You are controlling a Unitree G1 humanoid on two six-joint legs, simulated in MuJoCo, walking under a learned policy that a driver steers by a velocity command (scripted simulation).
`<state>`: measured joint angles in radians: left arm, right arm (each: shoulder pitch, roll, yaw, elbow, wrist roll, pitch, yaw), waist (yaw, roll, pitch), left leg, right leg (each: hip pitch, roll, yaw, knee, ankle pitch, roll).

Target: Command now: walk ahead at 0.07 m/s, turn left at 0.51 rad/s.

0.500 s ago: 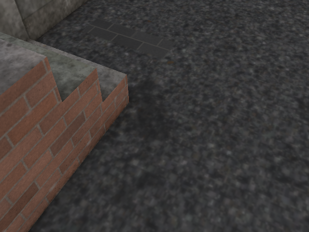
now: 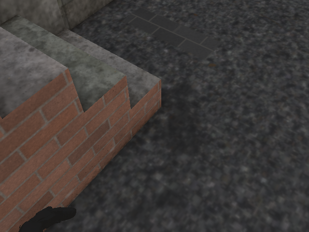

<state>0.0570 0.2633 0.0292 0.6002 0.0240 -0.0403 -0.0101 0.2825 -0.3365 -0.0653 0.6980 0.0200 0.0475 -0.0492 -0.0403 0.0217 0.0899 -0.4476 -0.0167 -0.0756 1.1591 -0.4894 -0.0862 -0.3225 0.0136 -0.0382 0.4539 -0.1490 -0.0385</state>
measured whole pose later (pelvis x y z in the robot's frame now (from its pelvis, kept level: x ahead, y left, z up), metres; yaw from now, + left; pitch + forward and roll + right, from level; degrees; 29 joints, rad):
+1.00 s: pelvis +0.20 +0.00 +0.01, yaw -2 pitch +3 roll +1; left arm 0.42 0.28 0.05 0.74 -0.02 -0.03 0.01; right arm 0.07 -0.32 -0.04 0.71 -0.01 -0.10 0.02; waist 0.07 0.03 0.04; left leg -0.60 0.05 -0.05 0.64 -0.06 -0.06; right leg -0.02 0.06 0.11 0.28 -0.30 -0.08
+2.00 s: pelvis +0.69 -0.10 -0.01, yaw +6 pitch +0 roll -3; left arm 0.33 0.27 0.08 0.82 -0.01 -0.05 0.00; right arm 0.15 -0.26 -0.05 0.73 0.00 0.03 0.01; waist 0.07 0.01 0.03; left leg -0.53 0.06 0.05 0.84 -0.23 0.04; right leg 0.02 -0.02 -0.23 0.38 -0.36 0.01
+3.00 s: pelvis +1.18 -0.07 +0.01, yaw +23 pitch +5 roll +4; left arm 0.77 0.05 0.01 1.06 0.01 -0.05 0.07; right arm -0.09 -0.12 0.00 0.59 0.04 -0.08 0.03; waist 0.18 -0.03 -0.05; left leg -0.65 -0.17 0.04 1.96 -0.35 0.01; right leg -0.09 -0.02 0.07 0.27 -0.27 -0.04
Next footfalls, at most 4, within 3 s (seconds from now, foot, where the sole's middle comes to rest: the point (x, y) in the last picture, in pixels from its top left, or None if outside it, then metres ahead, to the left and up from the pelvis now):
0.28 left None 0.08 0.14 -0.77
0.72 right None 0.13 -0.08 -0.77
1.14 left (134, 225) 0.46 0.11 -0.77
1.58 right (210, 182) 0.63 -0.23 -0.77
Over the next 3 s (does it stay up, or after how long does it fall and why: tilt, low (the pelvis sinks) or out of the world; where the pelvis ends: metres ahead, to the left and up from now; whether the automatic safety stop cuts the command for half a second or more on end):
stays up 1.18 -0.07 0.01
